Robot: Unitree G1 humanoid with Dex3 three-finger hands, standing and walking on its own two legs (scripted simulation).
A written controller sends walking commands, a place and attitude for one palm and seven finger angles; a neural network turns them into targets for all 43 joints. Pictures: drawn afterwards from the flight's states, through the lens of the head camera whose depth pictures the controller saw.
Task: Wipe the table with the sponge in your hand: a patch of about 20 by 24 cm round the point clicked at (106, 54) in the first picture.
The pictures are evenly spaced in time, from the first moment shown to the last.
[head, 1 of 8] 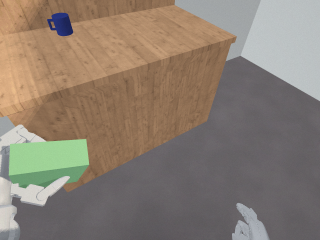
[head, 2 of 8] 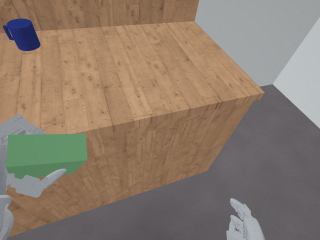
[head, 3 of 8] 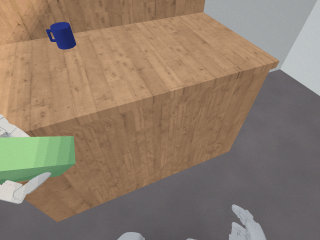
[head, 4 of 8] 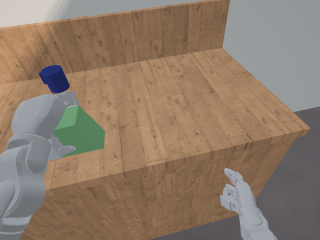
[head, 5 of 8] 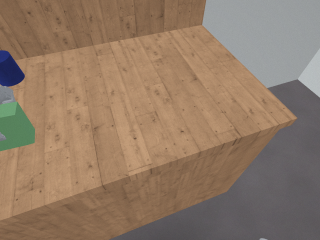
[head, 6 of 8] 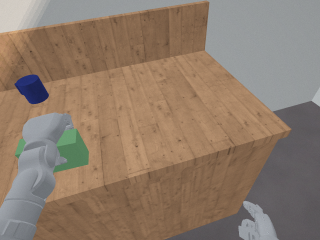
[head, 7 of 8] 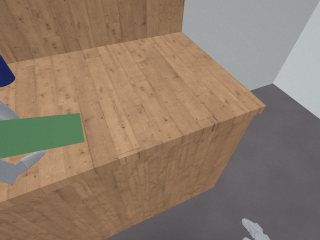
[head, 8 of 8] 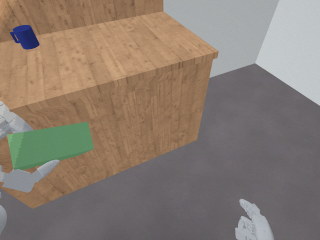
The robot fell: no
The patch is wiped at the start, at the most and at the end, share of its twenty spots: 0.00 0.95 0.95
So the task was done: yes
